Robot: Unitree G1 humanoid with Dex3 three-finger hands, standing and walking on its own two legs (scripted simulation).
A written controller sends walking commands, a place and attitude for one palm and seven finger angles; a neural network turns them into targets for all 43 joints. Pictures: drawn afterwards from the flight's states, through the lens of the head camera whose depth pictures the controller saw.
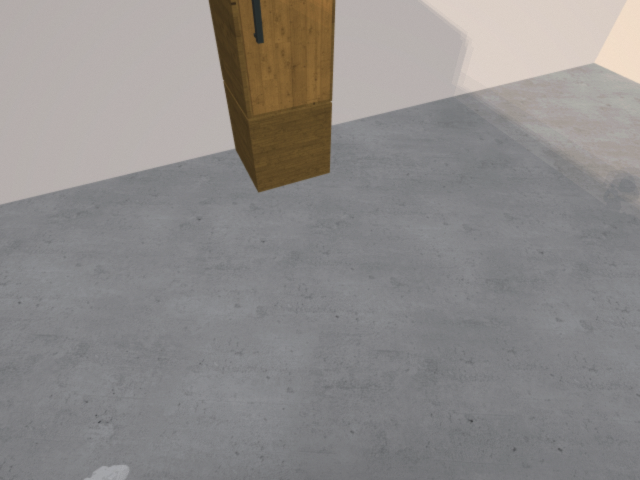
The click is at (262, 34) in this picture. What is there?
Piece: cupboard door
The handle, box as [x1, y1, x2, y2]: [252, 0, 263, 43]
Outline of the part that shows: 252,0 255,27 254,36 256,38 256,41 259,43 263,42 259,0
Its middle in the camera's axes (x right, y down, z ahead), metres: -0.22 -0.74 +1.31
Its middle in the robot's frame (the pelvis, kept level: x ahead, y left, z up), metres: +1.47 +0.29 +0.02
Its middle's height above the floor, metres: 0.79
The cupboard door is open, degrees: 0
